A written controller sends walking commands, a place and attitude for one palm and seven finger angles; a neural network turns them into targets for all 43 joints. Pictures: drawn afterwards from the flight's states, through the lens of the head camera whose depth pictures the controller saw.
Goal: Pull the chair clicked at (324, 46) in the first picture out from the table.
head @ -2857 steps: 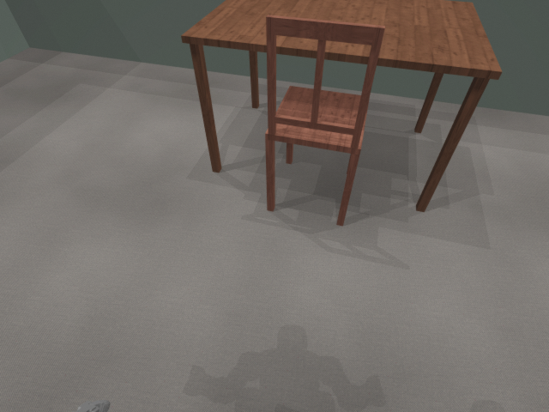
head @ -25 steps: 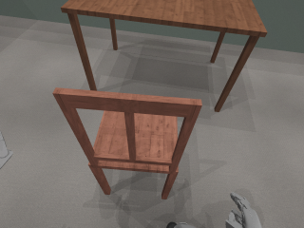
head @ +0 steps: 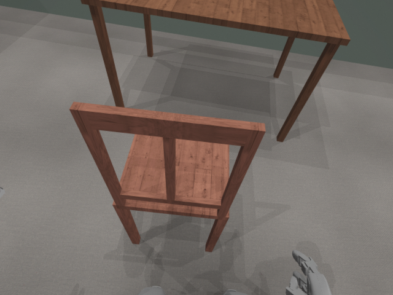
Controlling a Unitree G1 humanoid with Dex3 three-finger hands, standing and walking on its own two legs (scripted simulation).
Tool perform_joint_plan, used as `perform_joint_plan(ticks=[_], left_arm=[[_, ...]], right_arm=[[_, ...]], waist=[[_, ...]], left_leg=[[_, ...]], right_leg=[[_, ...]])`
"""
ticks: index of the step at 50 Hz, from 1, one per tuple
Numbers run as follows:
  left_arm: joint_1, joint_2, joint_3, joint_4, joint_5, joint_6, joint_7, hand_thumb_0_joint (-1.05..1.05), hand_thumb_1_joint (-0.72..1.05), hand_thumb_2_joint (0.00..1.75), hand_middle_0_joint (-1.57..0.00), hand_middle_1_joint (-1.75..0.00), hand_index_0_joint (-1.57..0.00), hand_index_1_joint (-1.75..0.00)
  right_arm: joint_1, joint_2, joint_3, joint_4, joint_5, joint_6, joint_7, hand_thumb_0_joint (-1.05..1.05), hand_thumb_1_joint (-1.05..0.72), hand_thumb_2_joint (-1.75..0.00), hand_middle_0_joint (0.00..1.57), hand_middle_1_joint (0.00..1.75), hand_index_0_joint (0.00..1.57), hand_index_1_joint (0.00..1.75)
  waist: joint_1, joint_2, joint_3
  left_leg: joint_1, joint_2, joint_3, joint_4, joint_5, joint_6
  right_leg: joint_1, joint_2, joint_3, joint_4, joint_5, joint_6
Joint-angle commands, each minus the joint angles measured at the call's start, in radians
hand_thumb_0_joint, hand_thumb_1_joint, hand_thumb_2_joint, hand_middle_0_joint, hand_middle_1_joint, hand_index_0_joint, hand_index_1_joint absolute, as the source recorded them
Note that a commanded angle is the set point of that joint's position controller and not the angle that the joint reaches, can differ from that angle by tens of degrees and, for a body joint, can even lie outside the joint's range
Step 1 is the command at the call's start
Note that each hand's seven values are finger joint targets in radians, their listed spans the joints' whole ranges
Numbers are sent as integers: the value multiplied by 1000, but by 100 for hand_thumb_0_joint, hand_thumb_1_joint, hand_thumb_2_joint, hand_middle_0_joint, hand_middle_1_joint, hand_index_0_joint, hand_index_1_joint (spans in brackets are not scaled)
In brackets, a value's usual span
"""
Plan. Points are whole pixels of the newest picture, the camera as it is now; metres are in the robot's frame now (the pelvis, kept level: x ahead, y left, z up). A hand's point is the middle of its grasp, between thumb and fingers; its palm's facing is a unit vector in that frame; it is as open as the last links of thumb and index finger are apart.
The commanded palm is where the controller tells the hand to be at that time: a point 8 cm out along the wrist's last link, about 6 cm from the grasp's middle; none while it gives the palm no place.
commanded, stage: step back with the hand held close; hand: left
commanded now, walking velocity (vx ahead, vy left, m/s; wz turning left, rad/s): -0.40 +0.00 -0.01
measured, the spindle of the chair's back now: (170, 171) +0.40 +0.10 -0.05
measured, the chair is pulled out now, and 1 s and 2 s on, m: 0.60 0.60 0.60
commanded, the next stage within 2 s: stop stepping back and stand still in 0.40 s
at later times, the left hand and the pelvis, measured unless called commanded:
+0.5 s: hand out of the picture +0.11 +0.25 +0.20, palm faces +0.42 -0.80 -0.42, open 7.4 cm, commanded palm +0.05 +0.28 +0.20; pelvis -0.10 -0.01 +0.01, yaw -2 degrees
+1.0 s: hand out of the picture +0.02 +0.23 +0.18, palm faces +0.41 -0.79 -0.45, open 7.4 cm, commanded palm -0.04 +0.27 +0.20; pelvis -0.18 -0.03 +0.02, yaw -1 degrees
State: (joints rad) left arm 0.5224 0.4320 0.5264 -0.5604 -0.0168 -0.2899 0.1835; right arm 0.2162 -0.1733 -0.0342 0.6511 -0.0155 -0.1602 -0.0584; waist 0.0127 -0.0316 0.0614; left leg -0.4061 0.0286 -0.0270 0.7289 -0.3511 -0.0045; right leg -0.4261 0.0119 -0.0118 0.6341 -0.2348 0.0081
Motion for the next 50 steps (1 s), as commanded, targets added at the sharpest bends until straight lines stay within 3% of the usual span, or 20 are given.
perform_joint_plan(ticks=[1, 3, 5, 6, 8, 11, 13, 14, 16, 19, 25, 27, 28, 29, 30, 32, 37, 40, 42, 50], left_arm=[[-25, 157, 65, -263, -9, -87, -7, 0, 90, 90, -20, -30, -20, -30], [21, 197, 112, -230, -16, -81, 0, 0, 90, 90, -20, -30, -20, -30], [42, 211, 122, -210, -21, -70, 6, 0, 90, 90, -20, -30, -20, -30], [57, 230, 139, -179, -24, -55, 15, 0, 90, 90, -20, -30, -20, -30], [79, 241, 170, -138, -8, -34, 22, 0, 90, 90, -20, -30, -20, -30], [115, 210, 141, -176, -14, -57, 14, 0, 90, 90, -20, -30, -20, -30], [67, 215, 142, -213, -6, -80, 10, 0, 90, 90, -20, -30, -20, -30], [40, 203, 128, -229, -14, -80, 5, 0, 90, 90, -20, -30, -20, -30], [-1, 139, 50, -232, -36, -73, -3, 0, 90, 90, -20, -30, -20, -30], [-23, 128, 13, -252, -29, -76, -14, 0, 90, 90, -20, -30, -20, -30], [-47, 185, 68, -201, -31, -91, -35, 0, 90, 90, -20, -30, -20, -30], [45, 193, 93, -157, -41, -69, -40, 0, 90, 90, -20, -30, -20, -30], [40, 208, 85, -193, -37, -53, -42, 0, 90, 90, -20, -30, -20, -30], [71, 219, 79, -188, -46, -33, -37, 0, 90, 90, -20, -30, -20, -30], [73, 220, 85, -169, -52, -9, -24, 0, 90, 90, -20, -30, -20, -30], [53, 235, 94, -144, -47, 15, -1, 0, 90, 90, -20, -30, -20, -30], [-15, 199, 56, -51, -20, 0, 2, 0, 90, 90, -20, -30, -20, -30], [-18, 171, 29, -64, 5, -12, -12, 0, 90, 90, -20, -30, -20, -30], [-45, 149, 5, -70, 8, -12, -15, 0, 90, 90, -20, -30, -20, -30], [-25, 158, 33, -107, 9, -28, 0, 0, 90, 90, -20, -30, -20, -30]], right_arm=[[-65, -155, -61, -121, 0, -73, -1, 0, -90, -90, 20, 30, 20, 30], [-61, -147, -71, -118, 11, -51, -5, 0, -90, -90, 20, 30, 20, 30], [-60, -135, -78, -131, 8, -22, -1, 0, -90, -90, 20, 30, 20, 30], [-79, -126, -78, -138, 8, -5, -3, 0, -90, -90, 20, 30, 20, 30], [-119, -116, -57, -147, 9, 18, -10, 0, -90, -90, 20, 30, 20, 30], [-85, -122, -38, -144, 14, 33, -21, 0, -90, -90, 20, 30, 20, 30], [-114, -154, -60, -152, 11, -4, -29, 0, -90, -90, 20, 30, 20, 30], [-103, -144, -52, -162, -2, -30, -30, 0, -90, -90, 20, 30, 20, 30], [-69, -147, -66, -126, -6, -59, -20, 0, -90, -90, 20, 30, 20, 30], [-54, -162, -72, -98, -1, -83, 8, 0, -90, -90, 20, 30, 20, 30], [-95, -165, -46, -93, -8, -103, 16, 0, -90, -90, 20, 30, 20, 30], [-80, -157, -36, -126, 14, -70, 27, 0, -90, -90, 20, 30, 20, 30], [-42, -162, -49, -144, 27, -46, 33, 0, -90, -90, 20, 30, 20, 30], [-54, -155, -56, -189, 33, -22, 26, 0, -90, -90, 20, 30, 20, 30], [-60, -141, -44, -184, 34, -5, 19, 0, -90, -90, 20, 30, 20, 30], [-77, -123, -17, -163, 25, 20, 11, 0, -90, -90, 20, 30, 20, 30], [-71, -166, -34, -169, 31, -18, -18, 0, -90, -90, 20, 30, 20, 30], [-82, -173, -36, -176, 39, -32, -15, 0, -90, -90, 20, 30, 20, 30], [-80, -163, -42, -176, 45, -47, -12, 0, -90, -90, 20, 30, 20, 30], [-46, -155, -44, -140, 33, -69, -5, 0, -90, -90, 20, 30, 20, 30]], waist=[[-12, 158, -248], [-15, 55, -290], [-19, -100, -291], [-8, -135, -275], [-6, -124, -238], [-24, -32, -220], [-31, 299, -163], [-44, 359, -165], [-34, 225, -106], [-12, 265, -180], [5, 279, -184], [9, 228, -208], [-5, 78, -245], [-22, -103, -212], [-21, -150, -177], [-50, -111, -174], [-34, -53, -26], [-26, 277, -3], [-18, 250, 15], [-27, 98, -43]], left_leg=[[38, 178, -102, -106, 549, 54], [12, 81, -49, -4, 297, 14], [6, -33, -6, 134, -111, -22], [-5, -33, -31, 217, -210, -20], [-12, -9, -59, 138, -198, -8], [90, 34, -20, -326, 30, 20], [-86, 309, -238, -453, 157, 141], [-211, 365, -266, -492, 108, 180], [-20, 330, -192, -352, 534, 176], [232, 294, -130, -267, 759, 128], [120, 242, -149, -272, 359, 92], [92, 177, -54, -212, 91, 46], [59, 87, 30, -128, -117, 0], [67, 0, 74, 25, -160, -29], [85, -13, 48, 165, -102, -24], [101, -10, 15, 145, -49, -6], [113, 19, -34, -333, -58, 49], [-93, 120, -203, -543, -391, 97], [-204, 121, -202, -534, -407, 100], [-20, 31, -85, -349, -224, 55]], right_leg=[[247, -112, 90, -16, 309, -61], [253, -206, 211, -97, 552, -118], [195, -348, 342, -270, 480, -180], [164, -388, 351, -323, 326, -200], [146, -353, 299, -298, 289, -196], [172, -181, 131, -153, 209, -65], [168, -25, 14, 179, -110, 15], [201, -3, 48, 399, -252, 11], [27, -12, 85, 373, -273, 3], [10, -44, 38, 132, -219, -6], [218, -15, -33, -199, -47, -1], [256, -41, -40, -280, -12, 3], [254, -83, 33, -263, -46, -39], [99, -202, 255, -327, -220, -111], [-2, -303, 343, -395, -303, -165], [3, -295, 250, -375, -313, -140], [84, -155, 143, -295, -263, -62], [235, -43, 18, -110, -249, -10], [342, -21, -12, -76, -124, -1], [242, -61, 123, -295, -205, -36]])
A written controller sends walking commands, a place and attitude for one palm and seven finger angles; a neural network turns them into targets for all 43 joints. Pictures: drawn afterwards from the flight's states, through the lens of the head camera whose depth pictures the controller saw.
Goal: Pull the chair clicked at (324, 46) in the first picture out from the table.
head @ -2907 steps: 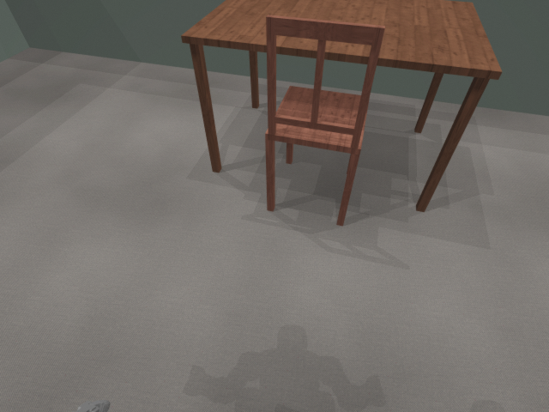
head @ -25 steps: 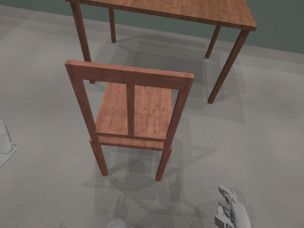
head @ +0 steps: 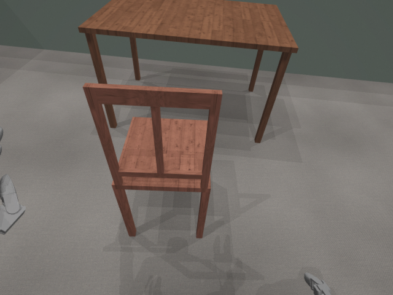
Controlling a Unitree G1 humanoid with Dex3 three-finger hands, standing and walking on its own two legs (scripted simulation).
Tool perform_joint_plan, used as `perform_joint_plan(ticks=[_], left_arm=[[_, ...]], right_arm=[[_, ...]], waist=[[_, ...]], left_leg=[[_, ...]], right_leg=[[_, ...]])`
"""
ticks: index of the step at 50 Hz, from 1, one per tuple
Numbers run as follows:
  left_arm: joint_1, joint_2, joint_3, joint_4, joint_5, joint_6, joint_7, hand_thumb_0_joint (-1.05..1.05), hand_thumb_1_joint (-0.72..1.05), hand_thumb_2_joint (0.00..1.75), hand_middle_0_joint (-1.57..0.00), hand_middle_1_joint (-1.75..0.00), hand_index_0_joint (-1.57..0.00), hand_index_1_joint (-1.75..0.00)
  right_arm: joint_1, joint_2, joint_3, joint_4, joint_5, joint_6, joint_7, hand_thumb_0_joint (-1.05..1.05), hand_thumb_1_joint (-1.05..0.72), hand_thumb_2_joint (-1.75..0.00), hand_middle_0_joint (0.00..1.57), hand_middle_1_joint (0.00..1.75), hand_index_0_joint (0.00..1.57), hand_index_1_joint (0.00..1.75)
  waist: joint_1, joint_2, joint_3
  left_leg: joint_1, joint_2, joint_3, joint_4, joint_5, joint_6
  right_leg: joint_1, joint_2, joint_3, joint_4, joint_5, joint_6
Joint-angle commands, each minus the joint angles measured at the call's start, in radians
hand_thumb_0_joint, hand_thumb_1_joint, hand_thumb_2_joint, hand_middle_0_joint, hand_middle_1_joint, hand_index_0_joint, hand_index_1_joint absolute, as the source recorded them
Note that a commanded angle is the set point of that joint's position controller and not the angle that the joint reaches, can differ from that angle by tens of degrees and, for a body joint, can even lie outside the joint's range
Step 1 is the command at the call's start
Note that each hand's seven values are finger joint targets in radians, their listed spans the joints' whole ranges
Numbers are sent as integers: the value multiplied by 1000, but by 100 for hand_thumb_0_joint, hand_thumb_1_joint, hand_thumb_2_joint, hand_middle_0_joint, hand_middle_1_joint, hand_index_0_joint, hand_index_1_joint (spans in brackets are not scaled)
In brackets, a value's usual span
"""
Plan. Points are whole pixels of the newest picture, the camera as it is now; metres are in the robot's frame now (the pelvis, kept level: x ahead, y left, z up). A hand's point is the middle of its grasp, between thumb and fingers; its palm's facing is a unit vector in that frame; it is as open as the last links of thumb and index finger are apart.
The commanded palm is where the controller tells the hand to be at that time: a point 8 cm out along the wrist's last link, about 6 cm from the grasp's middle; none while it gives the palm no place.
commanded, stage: stop stepping back and stand still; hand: left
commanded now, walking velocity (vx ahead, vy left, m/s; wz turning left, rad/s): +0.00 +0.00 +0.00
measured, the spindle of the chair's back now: (158, 142) +0.58 +0.14 -0.07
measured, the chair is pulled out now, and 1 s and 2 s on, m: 0.60 0.60 0.60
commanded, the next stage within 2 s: let the arm hang, fingers relaxed in 0.20 s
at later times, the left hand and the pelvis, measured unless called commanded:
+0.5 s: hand out of the picture +0.15 +0.20 -0.12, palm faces +0.06 -0.96 -0.28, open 7.4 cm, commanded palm none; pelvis +0.00 +0.00 -0.01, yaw +1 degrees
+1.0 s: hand out of the picture +0.00 +0.15 -0.17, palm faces +0.05 -0.98 -0.21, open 7.4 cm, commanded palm none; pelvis +0.03 -0.02 +0.00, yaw +1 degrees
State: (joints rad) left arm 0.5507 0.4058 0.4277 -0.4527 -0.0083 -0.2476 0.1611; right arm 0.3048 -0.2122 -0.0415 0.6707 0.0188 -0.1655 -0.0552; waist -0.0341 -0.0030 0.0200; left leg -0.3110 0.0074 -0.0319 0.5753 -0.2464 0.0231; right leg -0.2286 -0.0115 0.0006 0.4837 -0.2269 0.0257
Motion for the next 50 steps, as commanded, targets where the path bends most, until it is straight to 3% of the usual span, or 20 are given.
perform_joint_plan(ticks=[1, 4, 6, 12, 14, 15, 16, 17, 18, 20, 22, 23, 26, 28, 30, 32, 33, 36, 43, 50], left_arm=[[-58, 184, 132, -211, 1, -71, 24, 0, 90, 90, -20, -30, -20, -30], [-93, 168, 115, -168, 2, -60, 23, 0, 90, 90, -20, -30, -20, -30], [-126, 155, 96, -173, 2, -56, 22, 0, 90, 90, -20, -30, -20, -30], [-121, 151, 86, -172, 0, -35, 22, 0, 90, 90, -20, -30, -20, -30], [-125, 156, 87, -202, -2, -33, 24, 0, 90, 90, -20, -30, -20, -30], [-141, -21, -311, 582, 77, 157, -120, 0, 90, 90, -20, -30, -20, -30], [-104, -93, -296, 617, 51, 226, -144, 0, 90, 90, -20, -30, -20, -30], [-119, -115, -321, 640, 47, 245, -146, 0, 90, 90, -20, -30, -20, -30], [-153, -111, -330, 674, 53, 252, -145, 0, 90, 90, -20, -30, -20, -30], [-209, -83, -348, 777, 50, 258, -140, 0, 90, 90, -20, -30, -20, -30], [-248, -60, -359, 887, 47, 263, -138, 0, 90, 90, -20, -30, -20, -30], [-249, -54, -365, 949, 45, 266, -138, 0, 90, 90, -20, -30, -20, -30], [-216, -55, -385, 1125, 38, 259, -137, 0, 90, 90, -20, -30, -20, -30], [-192, -61, -396, 1219, 33, 253, -136, 0, 90, 90, -20, -30, -20, -30], [-167, -104, -385, 1274, 32, 249, -132, 0, 90, 90, -20, -30, -20, -30], [-160, -108, -396, 1327, 25, 245, -132, 0, 90, 90, -20, -30, -20, -30], [-165, -112, -401, 1346, 24, 243, -133, 0, 90, 90, -20, -30, -20, -30], [-162, -127, -412, 1402, 18, 239, -130, 0, 90, 90, -20, -30, -20, -30], [-134, -153, -424, 1481, 17, 243, -123, 0, 90, 90, -20, -30, -20, -30], [-126, -175, -422, 1490, 20, 241, -115, 0, 90, 90, -20, -30, -20, -30]], right_arm=[[-137, -115, -35, -156, -4, -63, -7, 0, -90, -90, 20, 30, 20, 30], [-143, -112, -29, -152, -5, -59, -13, 0, -90, -90, 20, 30, 20, 30], [-156, -110, -26, -154, -5, -60, -13, 0, -90, -90, 20, 30, 20, 30], [-166, -100, -19, -156, -6, -52, -11, 0, -90, -90, 20, 30, 20, 30], [-167, -98, -19, -160, -6, -48, -11, 0, -90, -90, 20, 30, 20, 30], [-187, -231, -54, 60, -24, -26, 76, 0, -90, -90, 20, 30, 20, 30], [-120, -138, -34, 72, -21, 38, 71, 0, -90, -90, 20, 30, 20, 30], [-114, -120, -19, 57, -30, 69, 67, 0, -90, -90, 20, 30, 20, 30], [-101, -105, -10, 47, -35, 94, 65, 0, -90, -90, 20, 30, 20, 30], [-84, -101, 3, 41, -47, 129, 66, 0, -90, -90, 20, 30, 20, 30], [-62, -111, 6, 59, -49, 150, 67, 0, -90, -90, 20, 30, 20, 30], [-64, -117, 8, 75, -49, 152, 66, 0, -90, -90, 20, 30, 20, 30], [-54, -120, 18, 132, -45, 143, 61, 0, -90, -90, 20, 30, 20, 30], [-36, -111, 22, 171, -39, 142, 53, 0, -90, -90, 20, 30, 20, 30], [-3, -80, 17, 200, -42, 140, 44, 0, -90, -90, 20, 30, 20, 30], [29, -63, 18, 232, -37, 140, 39, 0, -90, -90, 20, 30, 20, 30], [45, -56, 19, 244, -33, 142, 34, 0, -90, -90, 20, 30, 20, 30], [94, -45, 20, 290, -29, 141, 29, 0, -90, -90, 20, 30, 20, 30], [119, -24, 24, 352, -27, 149, 26, 0, -90, -90, 20, 30, 20, 30], [108, -1, 24, 374, -30, 152, 28, 0, -90, -90, 20, 30, 20, 30]], waist=[[19, 59, -4], [19, 79, 16], [21, 77, 12], [25, 34, -1], [23, 51, -13], [-17, 1, 25], [4, 25, -49], [16, 11, -57], [17, -83, -27], [11, -173, 24], [9, -186, 44], [17, -135, 62], [42, 66, 19], [47, 132, 9], [45, 212, -49], [43, 228, -70], [42, 152, -55], [29, 70, -63], [32, -1, 58], [29, -34, 77]], left_leg=[[-89, 54, -80, -194, -307, 24], [-91, 69, -88, -236, -358, 25], [-78, 77, -95, -248, -342, 28], [-57, 72, -81, -237, -300, 26], [-37, 69, -70, -233, -281, 23], [-58, 70, -95, -59, 29, 17], [-2, 88, -67, -93, 59, 9], [-38, 99, -88, -112, -57, 15], [-48, 78, -85, -101, -136, 14], [-48, 41, -89, -70, -125, 16], [-34, 38, -102, -88, -97, 16], [-37, 46, -117, -123, -106, 21], [-73, 69, -141, -211, -134, 23], [-62, 71, -136, -225, -104, 24], [-16, 74, -126, -220, -75, 22], [15, 75, -121, -215, -24, 22], [28, 78, -123, -205, 23, 27], [85, 76, -97, -164, 124, 21], [52, 74, -88, -195, 37, 25], [62, 63, -62, -184, 22, 18]], right_leg=[[23, -40, 120, -153, -210, -56], [6, -19, 117, -149, -242, -46], [19, -11, 111, -134, -193, -42], [38, -22, 134, -172, -168, -41], [42, -27, 139, -180, -163, -43], [-122, -66, 65, 24, 58, -63], [-131, -66, 73, 10, 1, -50], [-132, -67, 66, -6, -120, -47], [-152, -69, 76, -41, -213, -53], [-187, -89, 116, -83, -261, -70], [-190, -90, 117, -86, -270, -78], [-185, -74, 110, -77, -248, -74], [-53, -46, 89, -30, -116, -53], [-1, -42, 75, -36, -46, -56], [34, -44, 64, -42, 0, -62], [53, -50, 55, -53, 31, -65], [55, -48, 53, -71, 58, -66], [41, -70, 65, -88, 90, -70], [-17, -68, 70, -112, 15, -75], [-53, -74, 90, -117, -25, -77]])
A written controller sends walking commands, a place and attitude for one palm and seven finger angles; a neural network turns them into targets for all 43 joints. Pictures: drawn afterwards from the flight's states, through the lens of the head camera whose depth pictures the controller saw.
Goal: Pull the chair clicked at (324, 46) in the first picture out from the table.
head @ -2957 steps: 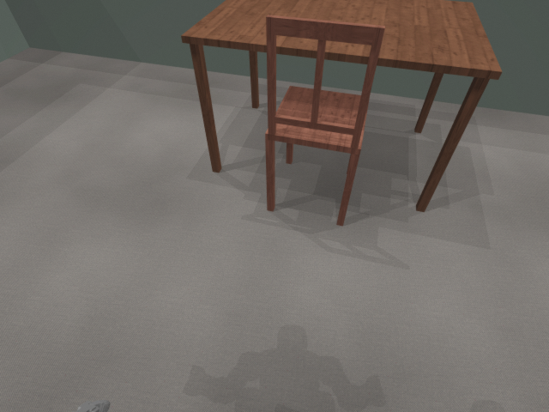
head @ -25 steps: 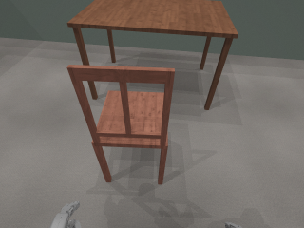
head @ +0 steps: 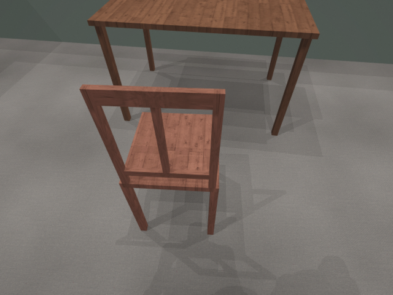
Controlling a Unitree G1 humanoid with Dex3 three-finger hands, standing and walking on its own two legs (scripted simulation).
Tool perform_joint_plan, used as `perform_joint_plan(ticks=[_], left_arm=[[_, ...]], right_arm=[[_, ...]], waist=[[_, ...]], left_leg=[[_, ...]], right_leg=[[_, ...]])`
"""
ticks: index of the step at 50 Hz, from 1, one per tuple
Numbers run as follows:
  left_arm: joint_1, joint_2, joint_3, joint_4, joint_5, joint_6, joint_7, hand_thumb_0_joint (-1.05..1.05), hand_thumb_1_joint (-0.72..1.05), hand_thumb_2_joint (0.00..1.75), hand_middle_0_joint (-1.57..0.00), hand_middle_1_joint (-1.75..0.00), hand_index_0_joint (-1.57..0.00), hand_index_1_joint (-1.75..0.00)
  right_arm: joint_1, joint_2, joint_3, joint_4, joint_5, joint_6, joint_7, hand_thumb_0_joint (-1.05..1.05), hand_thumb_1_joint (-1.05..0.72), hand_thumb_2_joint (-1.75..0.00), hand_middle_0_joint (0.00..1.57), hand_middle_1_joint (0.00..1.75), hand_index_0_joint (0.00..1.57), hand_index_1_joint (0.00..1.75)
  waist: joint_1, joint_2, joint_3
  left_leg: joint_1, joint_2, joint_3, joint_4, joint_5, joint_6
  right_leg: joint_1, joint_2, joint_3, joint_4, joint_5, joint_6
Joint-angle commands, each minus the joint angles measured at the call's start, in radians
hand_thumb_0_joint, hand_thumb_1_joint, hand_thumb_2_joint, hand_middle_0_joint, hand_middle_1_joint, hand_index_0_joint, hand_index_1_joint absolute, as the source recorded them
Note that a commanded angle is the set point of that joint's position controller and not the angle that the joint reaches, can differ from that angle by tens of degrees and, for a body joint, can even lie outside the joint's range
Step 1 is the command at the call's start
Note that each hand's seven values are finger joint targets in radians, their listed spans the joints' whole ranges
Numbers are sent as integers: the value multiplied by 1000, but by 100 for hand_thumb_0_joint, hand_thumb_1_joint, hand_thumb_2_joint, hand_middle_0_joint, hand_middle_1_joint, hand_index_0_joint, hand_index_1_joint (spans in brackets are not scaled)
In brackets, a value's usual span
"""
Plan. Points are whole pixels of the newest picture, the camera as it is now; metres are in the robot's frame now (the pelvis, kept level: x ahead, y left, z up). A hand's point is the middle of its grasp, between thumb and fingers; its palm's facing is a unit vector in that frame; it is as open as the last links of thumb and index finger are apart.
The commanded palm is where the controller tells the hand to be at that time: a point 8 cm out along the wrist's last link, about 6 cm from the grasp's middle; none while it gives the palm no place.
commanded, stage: let the arm hang, fingers relaxed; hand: left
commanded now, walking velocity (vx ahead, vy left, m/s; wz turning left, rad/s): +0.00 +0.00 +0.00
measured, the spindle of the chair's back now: (161, 143) +0.55 +0.15 -0.07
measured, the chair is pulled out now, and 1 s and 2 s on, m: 0.60 0.60 0.60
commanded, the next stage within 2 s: look to check the result in 0.40 s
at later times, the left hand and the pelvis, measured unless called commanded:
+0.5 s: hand out of the picture -0.01 +0.14 -0.17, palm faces +0.04 -0.98 -0.18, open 7.4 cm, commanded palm none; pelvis +0.00 -0.02 +0.00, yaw +0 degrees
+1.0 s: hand out of the picture -0.01 +0.14 -0.18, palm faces +0.05 -0.98 -0.17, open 7.4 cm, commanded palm none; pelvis +0.00 -0.02 +0.00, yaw +0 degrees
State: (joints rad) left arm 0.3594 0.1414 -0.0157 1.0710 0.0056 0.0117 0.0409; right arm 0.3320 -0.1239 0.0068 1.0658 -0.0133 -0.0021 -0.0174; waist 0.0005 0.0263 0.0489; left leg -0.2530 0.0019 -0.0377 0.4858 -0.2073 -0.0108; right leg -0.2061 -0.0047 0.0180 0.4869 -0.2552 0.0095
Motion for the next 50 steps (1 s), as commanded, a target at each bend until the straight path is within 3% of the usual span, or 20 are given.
perform_joint_plan(ticks=[1, 3, 7, 11, 21, 24, 27, 29, 32, 33, 37, 39, 42, 43, 46, 50], left_arm=[[60, 89, 21, -35, 6, -17, 6, 0, 90, 90, -20, -30, -20, -30], [56, 87, 22, -37, 7, -17, 6, 0, 90, 90, -20, -30, -20, -30], [48, 81, 27, -39, 5, -20, 7, 0, 90, 90, -20, -30, -20, -30], [48, 83, 29, -45, 5, -21, 6, 0, 90, 90, -20, -30, -20, -30], [33, 83, 32, -50, 4, -20, 4, 0, 90, 90, -20, -30, -20, -30], [33, 82, 34, -52, 5, -19, 4, 0, 90, 90, -20, -30, -20, -30], [36, 77, 35, -50, 4, -21, 4, 0, 90, 90, -20, -30, -20, -30], [38, 73, 33, -47, 4, -20, 5, 0, 90, 90, -20, -30, -20, -30], [38, 74, 35, -48, 4, -22, 5, 0, 90, 90, -20, -30, -20, -30], [32, 71, 32, -45, 4, -20, 5, 0, 90, 90, -20, -30, -20, -30], [42, 68, 33, -42, 4, -22, 5, 0, 90, 90, -20, -30, -20, -30], [40, 69, 32, -42, 5, -21, 6, 0, 90, 90, -20, -30, -20, -30], [42, 71, 35, -45, 4, -22, 5, 0, 90, 90, -20, -30, -20, -30], [40, 68, 33, -43, 5, -22, 5, 0, 90, 90, -20, -30, -20, -30], [43, 68, 33, -44, 4, -24, 5, 0, 90, 90, -20, -30, -20, -30], [45, 69, 33, -45, 4, -24, 6, 0, 90, 90, -20, -30, -20, -30]], right_arm=[[80, -87, -23, -17, 2, -11, -10, 0, -90, -90, 20, 30, 20, 30], [79, -78, -23, -11, 3, -10, -10, 0, -90, -90, 20, 30, 20, 30], [78, -74, -22, -9, 1, -14, -12, 0, -90, -90, 20, 30, 20, 30], [72, -73, -23, -14, 0, -11, -13, 0, -90, -90, 20, 30, 20, 30], [78, -80, -26, -14, 0, -9, -15, 0, -90, -90, 20, 30, 20, 30], [83, -76, -25, -10, -1, -10, -15, 0, -90, -90, 20, 30, 20, 30], [84, -75, -26, -11, 0, -13, -16, 0, -90, -90, 20, 30, 20, 30], [82, -74, -26, -8, 1, -12, -17, 0, -90, -90, 20, 30, 20, 30], [88, -73, -25, -5, 1, -15, -17, 0, -90, -90, 20, 30, 20, 30], [82, -67, -26, -5, 3, -13, -19, 0, -90, -90, 20, 30, 20, 30], [81, -69, -26, -2, 2, -14, -18, 0, -90, -90, 20, 30, 20, 30], [81, -69, -27, -3, 2, -11, -18, 0, -90, -90, 20, 30, 20, 30], [83, -67, -26, -4, 2, -13, -18, 0, -90, -90, 20, 30, 20, 30], [77, -62, -27, -4, 2, -12, -18, 0, -90, -90, 20, 30, 20, 30], [79, -68, -27, -4, 2, -15, -19, 0, -90, -90, 20, 30, 20, 30], [77, -69, -27, -3, 3, -13, -19, 0, -90, -90, 20, 30, 20, 30]], waist=[[-8, -63, 59], [-6, -68, 86], [-5, -36, 55], [-5, -11, 64], [-7, -36, 51], [-6, -15, 62], [-6, -31, 28], [-5, -29, 48], [-5, -23, 25], [-5, -29, 57], [-5, -24, 42], [-6, -25, 66], [-5, -21, 37], [-3, -36, 61], [-6, -19, 31], [-7, -24, 44]], left_leg=[[0, 67, -58, -95, -24, 50], [-8, 67, -56, -100, -26, 52], [5, 67, -53, -94, 21, 48], [10, 66, -47, -88, 4, 45], [12, 69, -53, -91, -28, 44], [-2, 68, -57, -96, -36, 45], [20, 72, -57, -88, -1, 47], [14, 75, -59, -92, -9, 48], [18, 77, -62, -94, 0, 48], [8, 79, -62, -102, -7, 51], [17, 75, -60, -94, -2, 48], [2, 74, -59, -96, -20, 48], [11, 73, -61, -92, -11, 48], [6, 75, -60, -97, -12, 51], [25, 75, -60, -87, 16, 48], [23, 75, -59, -88, 12, 48]], right_leg=[[-85, -79, 76, -120, -9, -61], [-96, -78, 71, -130, -19, -62], [-67, -79, 77, -119, 24, -62], [-76, -79, 83, -132, 9, -66], [-69, -75, 78, -140, -18, -67], [-68, -71, 76, -139, -22, -69], [-55, -72, 76, -129, 14, -69], [-65, -70, 72, -131, 15, -69], [-47, -69, 71, -123, 30, -68], [-60, -66, 66, -129, 27, -70], [-57, -72, 70, -128, 31, -67], [-66, -70, 70, -132, 14, -68], [-51, -73, 69, -130, 16, -68], [-61, -70, 65, -136, 20, -69], [-52, -74, 67, -127, 43, -67], [-57, -73, 69, -130, 39, -67]])
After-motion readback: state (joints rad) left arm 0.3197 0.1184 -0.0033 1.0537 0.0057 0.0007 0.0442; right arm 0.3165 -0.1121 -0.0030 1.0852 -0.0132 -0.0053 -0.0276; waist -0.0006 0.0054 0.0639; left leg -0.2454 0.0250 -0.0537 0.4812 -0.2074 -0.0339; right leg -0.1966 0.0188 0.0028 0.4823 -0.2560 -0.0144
